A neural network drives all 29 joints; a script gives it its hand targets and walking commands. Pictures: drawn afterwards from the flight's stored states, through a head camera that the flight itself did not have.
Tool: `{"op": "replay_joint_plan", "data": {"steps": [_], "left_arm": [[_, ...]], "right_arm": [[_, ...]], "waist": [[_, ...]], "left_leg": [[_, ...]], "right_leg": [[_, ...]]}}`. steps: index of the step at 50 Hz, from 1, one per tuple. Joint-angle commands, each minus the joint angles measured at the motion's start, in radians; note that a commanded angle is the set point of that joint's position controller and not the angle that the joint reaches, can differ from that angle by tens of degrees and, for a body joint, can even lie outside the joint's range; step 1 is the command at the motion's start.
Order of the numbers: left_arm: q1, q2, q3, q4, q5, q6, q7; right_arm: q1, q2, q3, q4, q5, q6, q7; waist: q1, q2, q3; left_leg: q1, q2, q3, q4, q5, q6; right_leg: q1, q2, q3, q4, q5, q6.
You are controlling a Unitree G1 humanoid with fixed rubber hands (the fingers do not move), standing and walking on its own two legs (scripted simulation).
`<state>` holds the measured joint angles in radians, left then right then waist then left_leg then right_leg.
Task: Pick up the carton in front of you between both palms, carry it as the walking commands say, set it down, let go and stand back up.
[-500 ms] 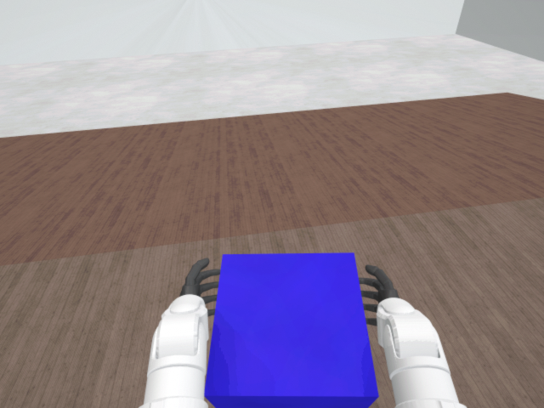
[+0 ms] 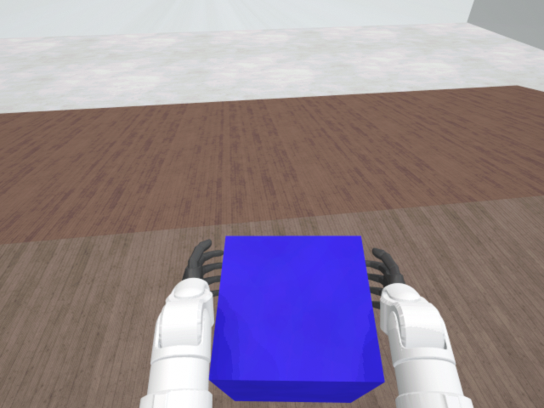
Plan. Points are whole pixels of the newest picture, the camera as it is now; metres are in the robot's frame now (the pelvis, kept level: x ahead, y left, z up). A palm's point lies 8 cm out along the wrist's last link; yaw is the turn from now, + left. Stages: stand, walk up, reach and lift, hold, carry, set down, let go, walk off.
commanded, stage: carry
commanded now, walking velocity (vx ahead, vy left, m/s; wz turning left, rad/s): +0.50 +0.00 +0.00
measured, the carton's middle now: (292, 325) +0.30 -0.01 -0.03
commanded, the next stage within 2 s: none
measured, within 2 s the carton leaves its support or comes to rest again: neither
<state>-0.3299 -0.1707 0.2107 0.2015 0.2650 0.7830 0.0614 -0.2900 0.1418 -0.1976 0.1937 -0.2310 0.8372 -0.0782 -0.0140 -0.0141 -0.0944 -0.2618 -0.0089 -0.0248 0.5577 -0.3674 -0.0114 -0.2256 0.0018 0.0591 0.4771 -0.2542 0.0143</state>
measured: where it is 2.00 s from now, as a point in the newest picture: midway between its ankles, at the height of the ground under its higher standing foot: (272, 244)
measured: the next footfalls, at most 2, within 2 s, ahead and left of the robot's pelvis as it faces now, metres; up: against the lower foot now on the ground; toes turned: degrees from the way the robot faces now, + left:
right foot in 0.28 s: +0.16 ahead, -0.11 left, +0.00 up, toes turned -11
left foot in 0.58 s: +0.41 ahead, +0.12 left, +0.00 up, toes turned +9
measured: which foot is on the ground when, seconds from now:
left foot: down 0.00-0.30, up 0.32-0.56, down 0.58-1.00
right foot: down 0.00-0.02, up 0.04-0.26, down 0.28-0.62, up 0.64-1.00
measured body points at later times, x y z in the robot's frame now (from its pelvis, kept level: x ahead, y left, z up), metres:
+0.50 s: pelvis +0.21 +0.00 +0.00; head +0.20 +0.01 +0.45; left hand +0.50 +0.16 +0.08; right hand +0.49 -0.14 +0.07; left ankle +0.24 +0.11 -0.71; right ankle +0.12 -0.10 -0.74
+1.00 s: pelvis +0.54 +0.01 -0.01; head +0.56 +0.02 +0.44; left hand +0.87 +0.15 +0.09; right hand +0.84 -0.14 +0.08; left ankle +0.37 +0.11 -0.74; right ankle +0.68 -0.09 -0.72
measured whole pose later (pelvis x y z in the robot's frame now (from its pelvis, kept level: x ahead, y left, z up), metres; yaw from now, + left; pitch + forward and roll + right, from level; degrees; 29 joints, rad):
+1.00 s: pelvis +0.54 +0.01 -0.01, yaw -1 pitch +5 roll -1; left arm -0.37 -0.19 0.16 -0.25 0.17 1.17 0.20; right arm -0.35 0.18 -0.14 -0.25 -0.12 1.28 -0.24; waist -0.02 0.01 -0.04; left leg 0.03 0.05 0.19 0.31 -0.42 -0.01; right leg -0.55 -0.04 -0.21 0.49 -0.05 -0.04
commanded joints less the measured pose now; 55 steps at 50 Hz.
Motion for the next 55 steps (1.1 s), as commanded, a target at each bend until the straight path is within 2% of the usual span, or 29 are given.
{"op": "replay_joint_plan", "data": {"steps": [1,2,4,8,11,12,13,14,15,16,19,24,27,28,29,30,31,32,34,36,38,45,48,49,50,51,52,54,55], "left_arm": [[-0.544,-0.936,-0.725,-0.183,-0.425,0.135,-0.242],[-0.568,-0.930,-0.758,-0.221,-0.463,0.173,-0.241],[-0.578,-0.937,-0.787,-0.255,-0.532,0.235,-0.242],[-0.480,-0.955,-0.804,-0.290,-0.584,0.317,-0.230],[-0.442,-0.956,-0.801,-0.360,-0.604,0.366,-0.218],[-0.422,-0.959,-0.791,-0.369,-0.598,0.382,-0.214],[-0.384,-0.953,-0.772,-0.371,-0.585,0.395,-0.212],[-0.355,-0.937,-0.752,-0.369,-0.572,0.408,-0.212],[-0.332,-0.928,-0.735,-0.369,-0.556,0.420,-0.210],[-0.331,-0.934,-0.740,-0.389,-0.539,0.426,-0.207],[-0.414,-0.974,-0.769,-0.461,-0.557,0.443,-0.205],[-0.471,-0.971,-0.791,-0.488,-0.631,0.473,-0.216],[-0.427,-0.949,-0.776,-0.450,-0.615,0.487,-0.225],[-0.435,-0.937,-0.771,-0.446,-0.612,0.493,-0.226],[-0.453,-0.934,-0.767,-0.446,-0.611,0.500,-0.230],[-0.448,-0.942,-0.766,-0.419,-0.610,0.506,-0.236],[-0.486,-0.954,-0.771,-0.420,-0.614,0.504,-0.243],[-0.483,-0.972,-0.761,-0.409,-0.610,0.500,-0.248],[-0.452,-1.012,-0.751,-0.362,-0.600,0.483,-0.249],[-0.407,-1.061,-0.746,-0.331,-0.585,0.468,-0.244],[-0.416,-1.089,-0.745,-0.355,-0.579,0.448,-0.234],[-0.401,-1.025,-0.763,-0.385,-0.534,0.445,-0.195],[-0.355,-1.017,-0.744,-0.343,-0.532,0.457,-0.210],[-0.355,-1.018,-0.733,-0.335,-0.530,0.458,-0.217],[-0.355,-1.028,-0.731,-0.329,-0.535,0.456,-0.225],[-0.362,-1.016,-0.728,-0.319,-0.536,0.452,-0.232],[-0.349,-1.023,-0.706,-0.288,-0.531,0.451,-0.237],[-0.378,-1.075,-0.720,-0.293,-0.548,0.446,-0.246],[-0.421,-1.097,-0.734,-0.330,-0.563,0.440,-0.247]], "right_arm": [[-0.702,0.936,0.722,-0.217,0.457,0.054,0.270],[-0.709,0.925,0.727,-0.265,0.465,0.084,0.259],[-0.700,0.900,0.746,-0.356,0.473,0.151,0.233],[-0.666,0.905,0.788,-0.475,0.539,0.241,0.217],[-0.604,0.919,0.781,-0.510,0.559,0.298,0.223],[-0.572,0.916,0.774,-0.507,0.555,0.319,0.226],[-0.571,0.920,0.773,-0.518,0.554,0.339,0.229],[-0.570,0.927,0.772,-0.527,0.552,0.359,0.232],[-0.557,0.921,0.769,-0.516,0.553,0.374,0.236],[-0.572,0.936,0.771,-0.542,0.564,0.383,0.243],[-0.601,0.970,0.765,-0.527,0.599,0.391,0.257],[-0.582,0.968,0.748,-0.537,0.583,0.402,0.223],[-0.551,0.958,0.737,-0.520,0.566,0.407,0.217],[-0.546,0.956,0.736,-0.508,0.561,0.407,0.217],[-0.545,0.933,0.728,-0.496,0.553,0.407,0.218],[-0.538,0.936,0.721,-0.466,0.544,0.407,0.220],[-0.572,0.964,0.719,-0.482,0.549,0.400,0.222],[-0.584,0.987,0.733,-0.502,0.551,0.394,0.223],[-0.648,1.034,0.740,-0.530,0.572,0.385,0.225],[-0.706,1.058,0.749,-0.584,0.598,0.371,0.231],[-0.772,1.049,0.779,-0.654,0.616,0.358,0.230],[-0.643,0.976,0.729,-0.533,0.580,0.390,0.244],[-0.607,0.967,0.721,-0.492,0.550,0.402,0.244],[-0.602,0.969,0.727,-0.490,0.548,0.404,0.245],[-0.634,0.966,0.734,-0.502,0.553,0.404,0.247],[-0.654,0.981,0.746,-0.521,0.562,0.406,0.250],[-0.668,0.975,0.746,-0.511,0.567,0.404,0.254],[-0.667,1.009,0.743,-0.497,0.559,0.390,0.250],[-0.662,1.033,0.746,-0.497,0.555,0.378,0.247]], "waist": [[-0.012,0.318,-0.195],[-0.019,0.242,-0.170],[-0.020,0.115,-0.162],[-0.010,0.216,-0.271],[0.006,0.159,-0.307],[0.013,0.092,-0.335],[0.038,-0.050,-0.356],[0.048,-0.237,-0.330],[0.057,-0.266,-0.284],[0.056,-0.185,-0.251],[0.047,-0.035,-0.200],[0.037,-0.129,-0.209],[0.018,-0.066,-0.252],[0.001,-0.019,-0.297],[-0.017,0.192,-0.354],[-0.012,0.326,-0.349],[-0.018,0.259,-0.319],[-0.017,0.140,-0.316],[-0.011,0.064,-0.327],[-0.010,0.091,-0.341],[-0.010,0.130,-0.327],[-0.013,0.172,-0.215],[0.009,0.177,-0.249],[0.021,0.138,-0.315],[0.050,0.063,-0.384],[0.039,-0.190,-0.456],[0.049,-0.276,-0.439],[0.041,-0.077,-0.386],[0.040,-0.040,-0.369]], "left_leg": [[0.324,0.332,-0.497,-0.407,-0.338,0.158],[0.328,0.365,-0.521,-0.409,-0.297,0.195],[0.284,0.332,-0.407,-0.357,-0.012,0.203],[0.313,0.238,-0.158,-0.273,0.208,0.145],[0.170,0.177,-0.021,-0.139,0.215,0.116],[0.033,0.159,0.020,-0.048,0.237,0.083],[-0.142,0.115,0.076,0.107,0.194,0.038],[-0.402,0.046,0.134,0.268,-0.004,0.008],[-0.573,0.033,0.117,0.374,-0.187,0.022],[-0.621,0.072,0.074,0.430,-0.215,0.028],[-0.516,0.111,0.084,0.296,-0.123,0.021],[-0.196,0.038,0.215,0.007,0.174,0.016],[0.123,0.001,0.286,-0.104,0.212,0.030],[0.301,0.065,0.209,-0.100,0.160,0.062],[0.436,0.269,-0.136,-0.196,0.032,0.142],[0.557,0.419,-0.471,-0.308,0.089,0.230],[0.579,0.453,-0.495,-0.280,0.273,0.276],[0.543,0.442,-0.424,-0.265,0.408,0.258],[0.490,0.397,-0.253,-0.267,0.445,0.192],[0.443,0.354,-0.134,-0.299,0.466,0.150],[0.454,0.317,-0.054,-0.299,0.522,0.148],[0.424,0.230,0.143,-0.284,0.705,0.129],[0.370,0.213,0.219,-0.088,0.905,0.080],[0.281,0.173,0.244,0.058,0.826,0.042],[0.077,0.139,0.226,0.259,0.577,0.010],[-0.188,0.036,0.200,0.547,0.168,-0.016],[-0.399,-0.020,0.113,0.713,-0.124,0.005],[-0.463,0.086,0.021,0.743,-0.064,0.035],[-0.437,0.107,0.014,0.673,-0.004,0.036]], "right_leg": [[-0.440,0.027,-0.133,0.297,-0.265,-0.006],[-0.460,-0.040,-0.083,0.333,-0.217,-0.013],[-0.419,-0.036,-0.119,0.261,-0.233,-0.023],[-0.259,0.016,-0.215,0.071,-0.094,-0.010],[0.046,0.020,-0.268,-0.113,0.048,-0.011],[0.230,-0.036,-0.203,-0.115,0.042,-0.035],[0.392,-0.172,-0.011,-0.143,-0.074,-0.090],[0.532,-0.344,0.249,-0.163,-0.036,-0.177],[0.586,-0.445,0.361,-0.185,0.054,-0.260],[0.557,-0.471,0.379,-0.202,0.133,-0.284],[0.379,-0.383,0.178,-0.259,0.112,-0.212],[0.198,-0.263,-0.097,-0.259,0.098,-0.122],[0.089,-0.204,-0.215,-0.028,0.218,-0.069],[-0.021,-0.172,-0.272,0.131,0.266,-0.036],[-0.198,-0.084,-0.288,0.397,0.081,0.015],[-0.446,0.004,-0.214,0.577,-0.262,0.031],[-0.539,-0.037,-0.120,0.685,-0.286,0.001],[-0.560,-0.067,-0.106,0.739,-0.260,-0.020],[-0.537,-0.126,-0.075,0.654,-0.158,-0.030],[-0.468,-0.117,-0.105,0.528,-0.093,-0.027],[-0.462,-0.092,-0.148,0.427,-0.032,-0.027],[-0.324,-0.022,-0.288,0.052,0.211,-0.041],[-0.056,0.028,-0.353,-0.066,0.277,-0.066],[0.154,0.020,-0.347,-0.063,0.255,-0.070],[0.385,-0.110,-0.175,-0.036,0.168,-0.108],[0.542,-0.372,0.293,-0.096,0.117,-0.211],[0.614,-0.435,0.455,-0.195,0.213,-0.287],[0.544,-0.390,0.245,-0.153,0.394,-0.234],[0.481,-0.374,0.167,-0.161,0.430,-0.206]]}}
